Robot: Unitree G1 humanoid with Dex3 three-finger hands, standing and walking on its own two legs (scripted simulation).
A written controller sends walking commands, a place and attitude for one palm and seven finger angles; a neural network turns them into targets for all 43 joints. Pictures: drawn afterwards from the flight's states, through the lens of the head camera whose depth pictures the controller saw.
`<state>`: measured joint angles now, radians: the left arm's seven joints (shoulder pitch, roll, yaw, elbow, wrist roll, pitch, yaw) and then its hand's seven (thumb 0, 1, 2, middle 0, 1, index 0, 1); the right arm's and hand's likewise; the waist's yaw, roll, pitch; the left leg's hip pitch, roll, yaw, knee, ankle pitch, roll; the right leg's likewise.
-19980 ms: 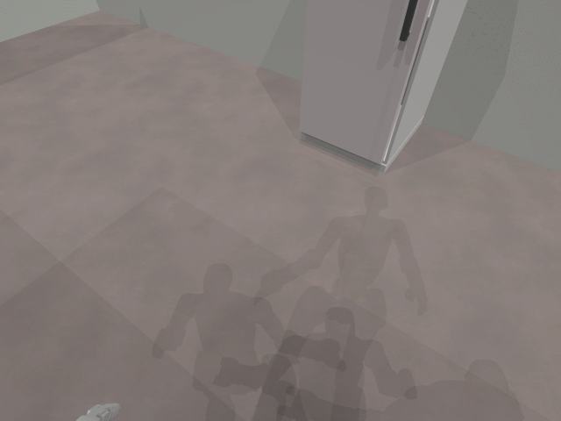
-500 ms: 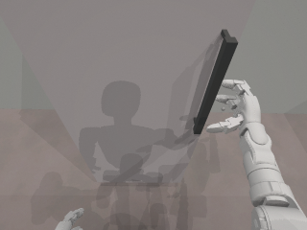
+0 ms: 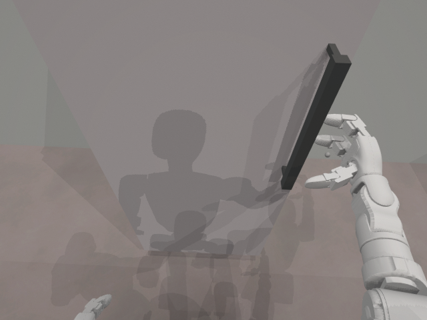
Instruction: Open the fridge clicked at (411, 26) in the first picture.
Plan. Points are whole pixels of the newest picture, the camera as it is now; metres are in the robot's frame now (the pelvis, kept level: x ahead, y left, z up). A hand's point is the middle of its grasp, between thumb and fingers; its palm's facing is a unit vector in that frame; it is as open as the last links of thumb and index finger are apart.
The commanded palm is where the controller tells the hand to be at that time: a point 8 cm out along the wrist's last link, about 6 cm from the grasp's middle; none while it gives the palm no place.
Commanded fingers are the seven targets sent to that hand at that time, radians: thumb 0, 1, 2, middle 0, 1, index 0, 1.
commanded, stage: move the hooked fingers beside the handle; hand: right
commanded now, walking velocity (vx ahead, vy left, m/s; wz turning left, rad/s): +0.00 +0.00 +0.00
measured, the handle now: (304, 131) +0.45 -0.12 +0.13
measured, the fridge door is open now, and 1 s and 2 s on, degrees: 0 0 0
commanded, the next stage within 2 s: feel for the door with the fingertips in 1.78 s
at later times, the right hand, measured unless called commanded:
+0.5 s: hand (340, 158) +0.40 -0.19 +0.11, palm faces -0.03 +1.00 -0.01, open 14.0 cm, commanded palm +0.38 -0.23 +0.12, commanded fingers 0.00 0.50 -0.30 0.30 1.20 0.30 1.20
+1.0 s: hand (353, 162) +0.39 -0.21 +0.11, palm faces -0.03 +1.00 +0.00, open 14.0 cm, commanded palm +0.37 -0.25 +0.12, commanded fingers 0.00 0.50 -0.30 0.30 1.20 0.30 1.20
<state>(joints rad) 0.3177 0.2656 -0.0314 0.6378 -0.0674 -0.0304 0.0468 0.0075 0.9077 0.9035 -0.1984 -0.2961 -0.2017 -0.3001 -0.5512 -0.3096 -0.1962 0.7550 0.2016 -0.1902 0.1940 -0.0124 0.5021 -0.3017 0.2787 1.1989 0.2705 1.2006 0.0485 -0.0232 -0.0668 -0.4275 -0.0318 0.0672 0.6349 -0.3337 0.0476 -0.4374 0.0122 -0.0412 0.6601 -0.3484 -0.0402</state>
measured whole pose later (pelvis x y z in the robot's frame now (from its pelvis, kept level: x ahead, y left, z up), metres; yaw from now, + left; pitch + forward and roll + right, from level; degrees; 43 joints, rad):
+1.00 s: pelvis +0.00 -0.01 +0.00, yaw +0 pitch +6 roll +1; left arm 0.32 0.26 -0.04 0.62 -0.07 -0.03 0.06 0.01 0.91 0.90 -0.20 -0.30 -0.20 -0.30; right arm -0.45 -0.36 -0.25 0.66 0.23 -0.15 0.28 -0.01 0.50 -0.30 0.30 1.20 0.30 1.20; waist 0.04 -0.02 -0.07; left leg -0.40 -0.03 0.06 0.60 -0.32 0.03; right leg -0.41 0.02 -0.05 0.64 -0.35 -0.05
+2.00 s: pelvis +0.00 -0.01 +0.00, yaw +0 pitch +7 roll +1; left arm 0.30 0.26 -0.04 0.61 -0.07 -0.03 0.06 0.01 0.91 0.90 -0.20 -0.30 -0.20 -0.30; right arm -0.45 -0.34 -0.24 0.64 0.23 -0.13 0.26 -0.01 0.50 -0.30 0.30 1.20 0.30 1.20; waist 0.04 -0.03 -0.07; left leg -0.40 -0.03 0.06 0.61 -0.33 0.04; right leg -0.41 0.02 -0.04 0.64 -0.35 -0.05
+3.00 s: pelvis +0.00 +0.00 +0.00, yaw +0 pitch +8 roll +1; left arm 0.33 0.26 -0.03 0.66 -0.06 -0.02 0.04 0.01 0.91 0.90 -0.20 -0.30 -0.20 -0.30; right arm -0.65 -0.33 -0.22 0.87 0.19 -0.21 0.20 -0.01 0.50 -0.30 0.30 1.20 0.31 1.22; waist 0.07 -0.02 -0.06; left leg -0.45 -0.03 0.07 0.63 -0.33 0.04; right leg -0.46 0.01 -0.04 0.67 -0.35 -0.05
